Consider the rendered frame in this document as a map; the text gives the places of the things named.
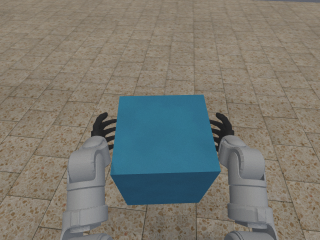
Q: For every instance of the left robot hand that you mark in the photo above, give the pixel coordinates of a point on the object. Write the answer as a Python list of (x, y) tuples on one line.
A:
[(98, 128)]

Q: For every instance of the robot left forearm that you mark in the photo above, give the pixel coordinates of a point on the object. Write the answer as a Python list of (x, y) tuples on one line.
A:
[(85, 205)]

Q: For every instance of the carton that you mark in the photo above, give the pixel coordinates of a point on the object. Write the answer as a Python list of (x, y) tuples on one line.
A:
[(164, 150)]

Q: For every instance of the robot right forearm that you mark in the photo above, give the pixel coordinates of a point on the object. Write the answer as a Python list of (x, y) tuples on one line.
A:
[(248, 198)]

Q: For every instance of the robot right upper arm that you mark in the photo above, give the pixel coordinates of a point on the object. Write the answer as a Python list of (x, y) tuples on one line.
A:
[(247, 235)]

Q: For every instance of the right robot hand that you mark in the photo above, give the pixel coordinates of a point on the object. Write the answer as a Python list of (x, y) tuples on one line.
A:
[(225, 128)]

